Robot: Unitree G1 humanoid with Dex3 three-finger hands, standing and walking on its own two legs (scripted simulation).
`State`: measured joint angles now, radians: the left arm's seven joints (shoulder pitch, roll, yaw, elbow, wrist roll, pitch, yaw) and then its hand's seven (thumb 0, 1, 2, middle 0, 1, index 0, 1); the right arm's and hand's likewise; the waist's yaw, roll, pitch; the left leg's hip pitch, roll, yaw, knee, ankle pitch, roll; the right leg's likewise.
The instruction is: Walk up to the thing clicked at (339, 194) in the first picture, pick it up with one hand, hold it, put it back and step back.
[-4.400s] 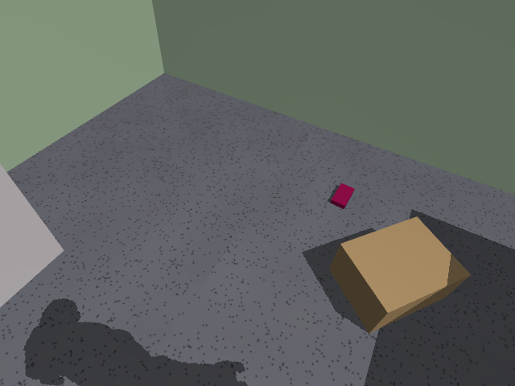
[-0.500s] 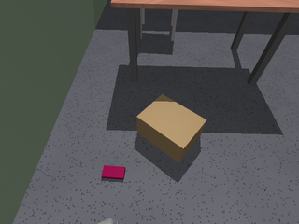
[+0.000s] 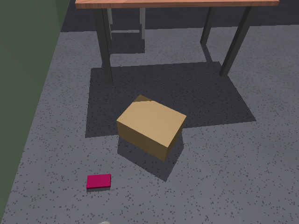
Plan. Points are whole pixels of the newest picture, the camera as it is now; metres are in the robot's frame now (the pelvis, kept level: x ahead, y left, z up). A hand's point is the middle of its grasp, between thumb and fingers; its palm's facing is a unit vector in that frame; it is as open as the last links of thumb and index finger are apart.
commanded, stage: walk up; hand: left
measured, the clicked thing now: (99, 181) +0.48 +0.28 -0.73
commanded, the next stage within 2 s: stand in 1.28 s
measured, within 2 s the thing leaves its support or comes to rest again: neither
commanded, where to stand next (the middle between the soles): +0.11 +0.00 m, yaw +2 degrees
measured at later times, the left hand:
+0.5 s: hand (64, 213) +0.18 +0.23 -0.12, palm faces -0.05 -0.94 -0.35, open 7.4 cm
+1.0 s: hand (56, 223) +0.16 +0.24 -0.12, palm faces -0.07 -0.94 -0.33, open 7.4 cm
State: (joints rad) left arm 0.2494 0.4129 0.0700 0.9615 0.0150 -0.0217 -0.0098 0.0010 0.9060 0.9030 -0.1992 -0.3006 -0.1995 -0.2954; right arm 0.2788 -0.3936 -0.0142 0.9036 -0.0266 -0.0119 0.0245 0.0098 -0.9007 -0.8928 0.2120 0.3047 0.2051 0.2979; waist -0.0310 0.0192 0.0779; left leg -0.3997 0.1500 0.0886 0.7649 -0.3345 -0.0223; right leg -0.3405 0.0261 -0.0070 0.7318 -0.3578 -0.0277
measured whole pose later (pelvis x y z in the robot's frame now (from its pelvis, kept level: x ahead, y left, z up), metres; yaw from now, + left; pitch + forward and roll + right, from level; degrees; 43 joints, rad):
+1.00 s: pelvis +0.05 +0.00 +0.04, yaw -4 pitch -1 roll +0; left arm 0.04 0.33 0.03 1.17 0.00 0.00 -0.01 0.00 0.91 0.90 -0.20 -0.30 -0.20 -0.30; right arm 0.07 -0.35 0.00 1.16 0.00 -0.02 0.01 0.01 -0.91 -0.89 0.21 0.30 0.20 0.30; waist -0.02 0.01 0.06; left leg -0.12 0.08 0.09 0.33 -0.18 -0.05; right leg -0.12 0.03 0.07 0.35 -0.22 -0.01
